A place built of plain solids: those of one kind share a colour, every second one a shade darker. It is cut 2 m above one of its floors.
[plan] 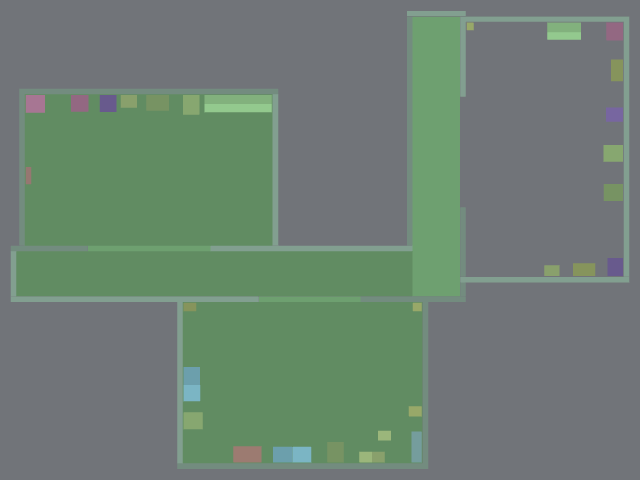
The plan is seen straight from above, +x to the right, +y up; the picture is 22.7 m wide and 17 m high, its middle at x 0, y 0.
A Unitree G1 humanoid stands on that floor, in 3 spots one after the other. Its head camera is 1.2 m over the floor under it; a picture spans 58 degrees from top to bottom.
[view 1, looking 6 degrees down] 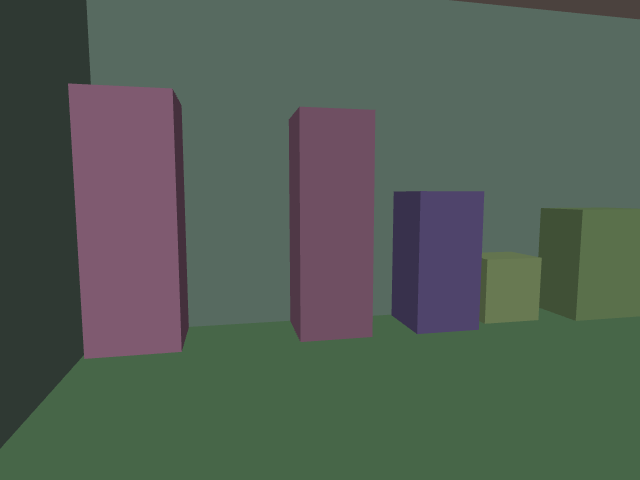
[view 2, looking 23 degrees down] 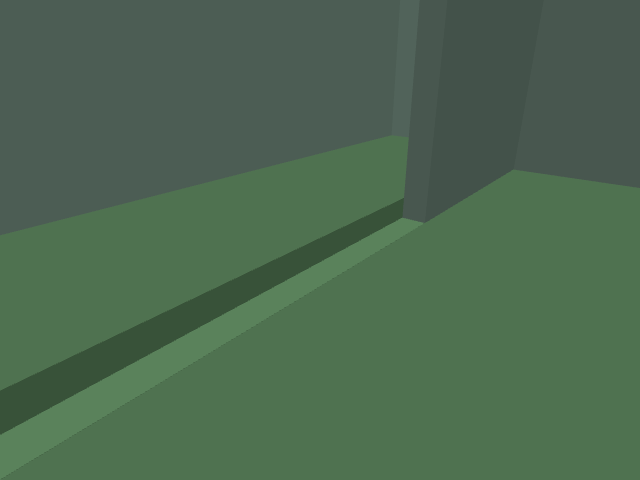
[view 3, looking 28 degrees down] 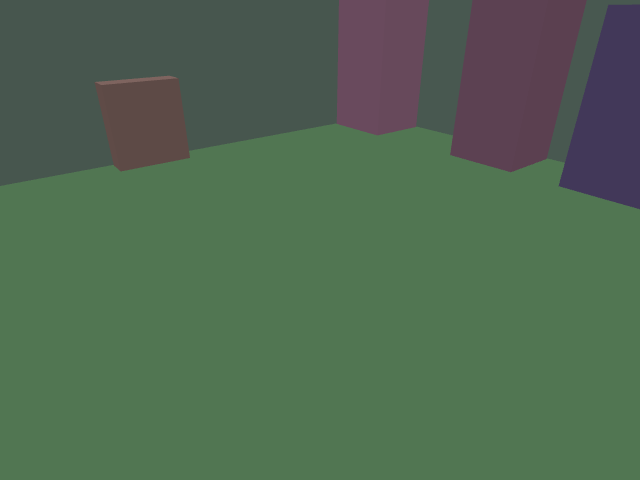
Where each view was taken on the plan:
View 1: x -9.37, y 1.16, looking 78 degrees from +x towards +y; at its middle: fridge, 3.48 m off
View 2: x -5.24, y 1.16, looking -141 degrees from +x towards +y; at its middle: floor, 2.69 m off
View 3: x -6.46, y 1.16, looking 142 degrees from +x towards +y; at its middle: floor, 2.56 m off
